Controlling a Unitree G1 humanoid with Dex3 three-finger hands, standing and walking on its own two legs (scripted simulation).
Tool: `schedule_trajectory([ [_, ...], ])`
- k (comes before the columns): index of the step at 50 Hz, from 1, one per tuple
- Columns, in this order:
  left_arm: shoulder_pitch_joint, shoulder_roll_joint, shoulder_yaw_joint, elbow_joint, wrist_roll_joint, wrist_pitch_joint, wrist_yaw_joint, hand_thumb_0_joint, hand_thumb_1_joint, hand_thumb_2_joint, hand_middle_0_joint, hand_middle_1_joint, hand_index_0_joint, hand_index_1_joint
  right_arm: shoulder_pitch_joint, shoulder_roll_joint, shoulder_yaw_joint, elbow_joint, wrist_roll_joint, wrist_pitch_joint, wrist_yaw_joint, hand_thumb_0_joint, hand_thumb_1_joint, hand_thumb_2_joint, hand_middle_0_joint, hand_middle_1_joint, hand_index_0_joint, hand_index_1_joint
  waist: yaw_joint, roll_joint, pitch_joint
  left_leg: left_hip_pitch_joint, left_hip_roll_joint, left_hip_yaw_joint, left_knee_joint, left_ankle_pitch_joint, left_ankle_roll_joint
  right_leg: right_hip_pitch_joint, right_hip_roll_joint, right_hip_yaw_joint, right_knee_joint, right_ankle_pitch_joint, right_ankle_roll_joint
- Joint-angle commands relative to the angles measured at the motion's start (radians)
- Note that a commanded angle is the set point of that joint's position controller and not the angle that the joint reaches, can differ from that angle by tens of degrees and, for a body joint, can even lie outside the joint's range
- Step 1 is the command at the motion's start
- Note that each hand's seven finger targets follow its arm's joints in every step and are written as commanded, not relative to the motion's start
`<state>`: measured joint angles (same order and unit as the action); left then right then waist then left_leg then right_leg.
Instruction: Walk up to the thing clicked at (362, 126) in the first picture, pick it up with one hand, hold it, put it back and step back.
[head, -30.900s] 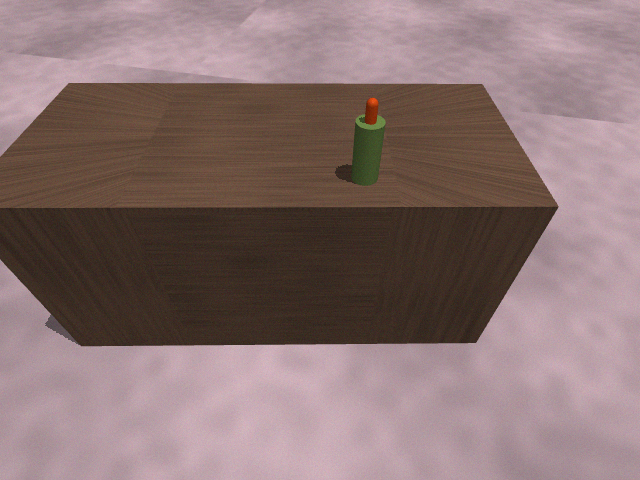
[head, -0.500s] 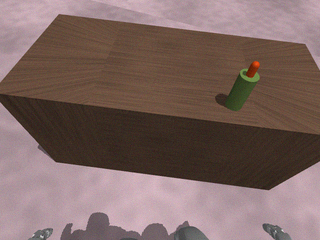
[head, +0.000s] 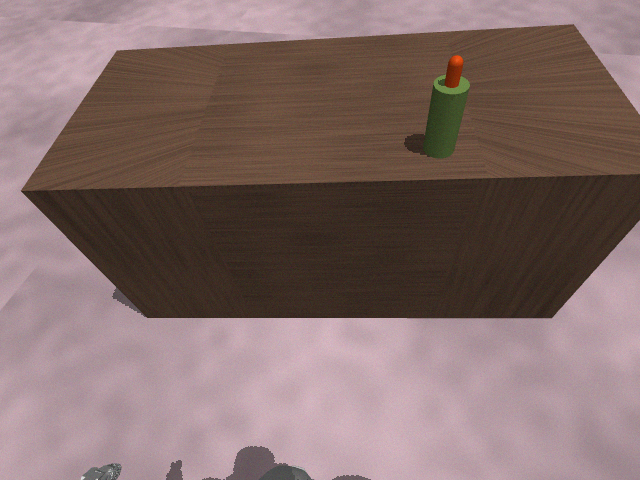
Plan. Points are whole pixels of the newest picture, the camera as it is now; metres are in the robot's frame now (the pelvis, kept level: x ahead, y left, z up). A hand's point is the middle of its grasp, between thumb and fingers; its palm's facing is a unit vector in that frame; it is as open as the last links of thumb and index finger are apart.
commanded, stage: step back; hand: right
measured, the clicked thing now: (446, 107) +0.78 -0.21 -0.01
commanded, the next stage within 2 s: none
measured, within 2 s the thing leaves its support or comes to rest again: neither
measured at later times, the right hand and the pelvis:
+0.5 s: hand out of the picture -0.02 -0.25 -0.14, palm faces -0.05 +0.90 -0.42, open 7.4 cm; pelvis -0.17 +0.02 -0.01, yaw -2 degrees
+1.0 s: hand out of the picture -0.23 -0.22 -0.15, palm faces -0.09 +0.91 -0.39, open 7.4 cm; pelvis -0.31 +0.03 +0.00, yaw +2 degrees
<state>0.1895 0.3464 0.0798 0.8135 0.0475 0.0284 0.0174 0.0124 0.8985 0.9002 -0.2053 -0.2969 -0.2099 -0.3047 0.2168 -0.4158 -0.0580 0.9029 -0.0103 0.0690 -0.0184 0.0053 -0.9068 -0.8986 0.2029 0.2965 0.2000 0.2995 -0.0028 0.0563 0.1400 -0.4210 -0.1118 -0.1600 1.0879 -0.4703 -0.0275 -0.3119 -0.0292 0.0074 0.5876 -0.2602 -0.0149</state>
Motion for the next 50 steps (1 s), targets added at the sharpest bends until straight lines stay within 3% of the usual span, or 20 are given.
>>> schedule_trajectory([
  [1, 0.025, 0.261, 0.074, -0.087, -0.006, -0.014, 0.033, 0.000, 0.900, 0.900, -0.200, -0.300, -0.200, -0.300, -0.051, -0.129, -0.032, -0.109, -0.007, -0.042, -0.014, 0.000, -0.900, -0.900, 0.200, 0.300, 0.200, 0.300, 0.068, -0.267, -0.188, -0.083, 0.067, 0.062, -0.207, -0.083, -0.007, 0.324, -0.254, 0.203, -0.084, 0.498, -0.196],
  [6, -0.104, 0.270, 0.054, -0.120, -0.032, 0.013, 0.020, 0.000, 0.900, 0.900, -0.200, -0.300, -0.200, -0.300, 0.118, -0.150, -0.053, -0.033, -0.015, -0.052, -0.007, 0.000, -0.900, -0.900, 0.200, 0.300, 0.200, 0.300, -0.025, -0.211, -0.245, 0.201, 0.085, 0.174, -0.681, 0.277, 0.045, 0.174, -0.192, 0.132, 0.069, 0.385, -0.111],
  [8, -0.099, 0.192, 0.034, -0.136, -0.044, 0.018, 0.018, 0.000, 0.900, 0.900, -0.200, -0.300, -0.200, -0.300, 0.058, -0.279, -0.084, -0.061, -0.034, -0.053, -0.004, 0.000, -0.900, -0.900, 0.200, 0.300, 0.200, 0.300, -0.005, 0.146, -0.197, 0.281, 0.384, -0.256, -0.729, 0.576, 0.178, -0.140, 0.059, 0.012, 0.339, -0.120, -0.014],
  [9, -0.146, 0.228, 0.055, -0.131, -0.038, 0.019, 0.031, 0.000, 0.900, 0.900, -0.200, -0.300, -0.200, -0.300, 0.007, -0.340, -0.084, -0.089, -0.033, -0.052, 0.003, 0.000, -0.900, -0.900, 0.200, 0.300, 0.200, 0.300, -0.041, 0.160, -0.165, 0.118, 0.488, -0.341, -0.742, 0.609, 0.306, -0.123, 0.109, 0.106, 0.493, -0.422, -0.002],
  [10, -0.162, 0.248, 0.061, -0.115, -0.030, 0.020, 0.036, 0.000, 0.900, 0.900, -0.200, -0.300, -0.200, -0.300, -0.026, -0.333, -0.084, -0.095, -0.035, -0.056, -0.001, 0.000, -0.900, -0.900, 0.200, 0.300, 0.200, 0.300, -0.052, 0.159, -0.114, 0.021, 0.522, -0.392, -0.772, 0.563, 0.352, -0.103, 0.108, 0.164, 0.610, -0.428, -0.002],
  [13, -0.070, 0.229, 0.058, -0.063, -0.049, 0.025, 0.023, 0.000, 0.900, 0.900, -0.200, -0.300, -0.200, -0.300, -0.152, -0.214, -0.049, -0.118, -0.043, -0.060, -0.010, 0.000, -0.900, -0.900, 0.200, 0.300, 0.200, 0.300, 0.037, 0.071, -0.077, 0.109, 0.339, -0.079, -0.702, 0.606, 0.227, -0.186, 0.135, 0.211, 0.723, -0.245, -0.012],
  [20, -0.034, 0.200, 0.036, -0.057, -0.027, -0.008, 0.012, 0.000, 0.900, 0.900, -0.200, -0.300, -0.200, -0.300, -0.056, -0.192, -0.052, -0.118, -0.020, -0.050, -0.014, 0.000, -0.900, -0.900, 0.200, 0.300, 0.200, 0.300, -0.026, 0.108, -0.207, 0.445, 0.372, -0.046, -0.576, 0.751, 0.297, -0.175, 0.060, 0.081, 0.318, -0.269, 0.061],
  [24, 0.046, 0.195, 0.036, -0.009, -0.026, -0.019, 0.005, 0.000, 0.900, 0.900, -0.200, -0.300, -0.200, -0.300, -0.090, -0.233, -0.058, -0.130, -0.013, -0.027, -0.005, 0.000, -0.900, -0.900, 0.200, 0.300, 0.200, 0.300, -0.007, 0.151, -0.305, 0.395, 0.337, -0.007, -0.508, 0.676, 0.239, 0.033, 0.045, -0.010, -0.072, -0.092, 0.025],
  [26, 0.112, 0.233, 0.046, 0.033, -0.012, -0.024, 0.006, 0.000, 0.900, 0.900, -0.200, -0.300, -0.200, -0.300, -0.145, -0.203, -0.044, -0.146, 0.004, -0.018, 0.001, 0.000, -0.900, -0.900, 0.200, 0.300, 0.200, 0.300, 0.034, 0.081, -0.301, 0.216, 0.289, 0.033, -0.448, 0.524, 0.163, 0.173, 0.017, 0.035, -0.191, 0.087, -0.019],
  [27, 0.109, 0.303, 0.063, 0.025, -0.003, -0.026, 0.006, 0.000, 0.900, 0.900, -0.200, -0.300, -0.200, -0.300, -0.155, -0.153, -0.031, -0.164, 0.010, -0.021, 0.003, 0.000, -0.900, -0.900, 0.200, 0.300, 0.200, 0.300, 0.031, -0.106, -0.253, 0.023, 0.190, 0.071, -0.342, 0.310, 0.098, 0.190, -0.119, 0.269, -0.177, 0.122, -0.070],
  [28, 0.053, 0.387, 0.085, -0.004, -0.008, -0.018, 0.000, 0.000, 0.900, 0.900, -0.200, -0.300, -0.200, -0.300, -0.178, -0.128, -0.029, -0.185, 0.009, -0.022, -0.007, 0.000, -0.900, -0.900, 0.200, 0.300, 0.200, 0.300, 0.056, -0.280, -0.174, -0.081, 0.034, 0.108, -0.172, -0.082, 0.039, 0.070, -0.299, 0.445, -0.240, 0.130, -0.211],
  [29, -0.022, 0.430, 0.088, -0.039, -0.002, -0.019, 0.005, 0.000, 0.900, 0.900, -0.200, -0.300, -0.200, -0.300, -0.166, -0.157, -0.047, -0.172, 0.004, -0.018, -0.022, 0.000, -0.900, -0.900, 0.200, 0.300, 0.200, 0.300, 0.069, -0.318, -0.118, -0.029, 0.069, 0.017, 0.000, -0.167, 0.022, -0.119, -0.414, 0.555, -0.281, 0.164, -0.306],
  [33, -0.107, 0.284, 0.060, -0.063, -0.002, -0.024, 0.014, 0.000, 0.900, 0.900, -0.200, -0.300, -0.200, -0.300, -0.085, -0.147, -0.035, -0.107, 0.013, -0.027, -0.012, 0.000, -0.900, -0.900, 0.200, 0.300, 0.200, 0.300, -0.006, -0.186, -0.122, -0.030, -0.008, 0.017, 0.107, -0.036, 0.027, -0.011, -0.198, 0.179, -0.127, 0.435, -0.194],
  [39, -0.019, 0.269, 0.060, -0.066, 0.009, -0.010, 0.020, 0.000, 0.900, 0.900, -0.200, -0.300, -0.200, -0.300, -0.055, -0.115, -0.026, -0.107, -0.011, -0.065, -0.014, 0.000, -0.900, -0.900, 0.200, 0.300, 0.200, 0.300, 0.043, -0.288, -0.207, -0.020, 0.091, 0.138, -0.399, -0.045, 0.009, 0.284, -0.195, 0.176, -0.038, 0.355, -0.170],
  [42, -0.039, 0.249, 0.045, -0.068, -0.016, 0.011, 0.005, 0.000, 0.900, 0.900, -0.200, -0.300, -0.200, -0.300, 0.049, -0.124, -0.046, -0.037, -0.028, -0.083, -0.017, 0.000, -0.900, -0.900, 0.200, 0.300, 0.200, 0.300, 0.011, -0.212, -0.241, 0.245, 0.093, 0.138, -0.803, 0.268, 0.039, 0.161, -0.150, 0.130, 0.145, 0.258, -0.104],
  [44, 0.028, 0.163, 0.024, -0.053, -0.028, 0.015, 0.004, 0.000, 0.900, 0.900, -0.200, -0.300, -0.200, -0.300, -0.057, -0.250, -0.068, -0.066, -0.049, -0.091, -0.015, 0.000, -0.900, -0.900, 0.200, 0.300, 0.200, 0.300, 0.074, 0.082, -0.187, 0.366, 0.401, -0.304, -0.775, 0.304, 0.169, -0.255, 0.047, 0.013, 0.350, -0.307, -0.015],
  [45, -0.079, 0.228, 0.039, -0.052, -0.021, 0.015, 0.013, 0.000, 0.900, 0.900, -0.200, -0.300, -0.200, -0.300, -0.056, -0.321, -0.074, -0.073, -0.031, -0.092, -0.012, 0.000, -0.900, -0.900, 0.200, 0.300, 0.200, 0.300, -0.018, 0.140, -0.150, 0.100, 0.533, -0.417, -0.821, 0.156, 0.302, -0.123, -0.005, 0.116, 0.411, -0.362, 0.002],
  [46, -0.099, 0.268, 0.045, -0.035, -0.023, 0.011, 0.005, 0.000, 0.900, 0.900, -0.200, -0.300, -0.200, -0.300, -0.143, -0.295, -0.072, -0.078, -0.030, -0.098, -0.016, 0.000, -0.900, -0.900, 0.200, 0.300, 0.200, 0.300, 0.012, 0.099, -0.084, -0.011, 0.527, -0.377, -0.836, 0.114, 0.310, -0.053, -0.029, 0.152, 0.456, -0.306, -0.004],
  [48, -0.050, 0.242, 0.049, 0.003, -0.037, 0.007, -0.013, 0.000, 0.900, 0.900, -0.200, -0.300, -0.200, -0.300, -0.182, -0.196, -0.039, -0.075, -0.041, -0.107, -0.015, 0.000, -0.900, -0.900, 0.200, 0.300, 0.200, 0.300, 0.053, 0.046, -0.062, 0.047, 0.339, -0.082, -0.761, 0.260, 0.207, -0.043, 0.027, 0.160, 0.423, -0.202, -0.008],
  [50, -0.017, 0.230, 0.043, 0.019, -0.033, 0.001, -0.024, 0.000, 0.900, 0.900, -0.200, -0.300, -0.200, -0.300, -0.145, -0.179, -0.040, -0.061, -0.032, -0.116, -0.010, 0.000, -0.900, -0.900, 0.200, 0.300, 0.200, 0.300, 0.046, 0.080, -0.076, 0.134, 0.309, -0.053, -0.756, 0.195, 0.175, -0.055, 0.020, 0.089, 0.300, -0.154, -0.007],
])
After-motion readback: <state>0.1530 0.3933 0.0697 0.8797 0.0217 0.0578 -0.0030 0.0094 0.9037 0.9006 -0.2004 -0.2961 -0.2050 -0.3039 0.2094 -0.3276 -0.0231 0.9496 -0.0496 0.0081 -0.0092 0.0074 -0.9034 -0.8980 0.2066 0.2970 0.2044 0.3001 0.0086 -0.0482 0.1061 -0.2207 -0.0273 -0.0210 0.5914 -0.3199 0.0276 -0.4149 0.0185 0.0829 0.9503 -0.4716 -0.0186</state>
